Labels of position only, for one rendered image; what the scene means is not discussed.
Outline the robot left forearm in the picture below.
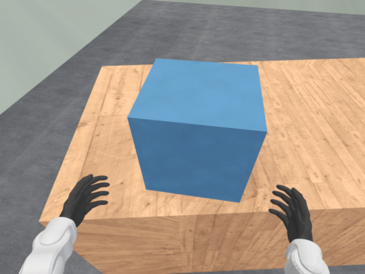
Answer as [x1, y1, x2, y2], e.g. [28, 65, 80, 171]
[18, 217, 77, 274]

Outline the robot right forearm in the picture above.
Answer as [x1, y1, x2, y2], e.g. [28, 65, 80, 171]
[284, 239, 330, 274]

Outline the right robot hand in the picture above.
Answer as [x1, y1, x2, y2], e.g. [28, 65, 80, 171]
[269, 185, 313, 243]

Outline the left robot hand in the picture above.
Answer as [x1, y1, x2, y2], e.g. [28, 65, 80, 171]
[59, 174, 110, 227]

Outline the pedestal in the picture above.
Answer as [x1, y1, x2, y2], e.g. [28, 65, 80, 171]
[39, 58, 365, 274]

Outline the carton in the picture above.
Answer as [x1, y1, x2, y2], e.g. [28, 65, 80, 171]
[127, 58, 267, 203]

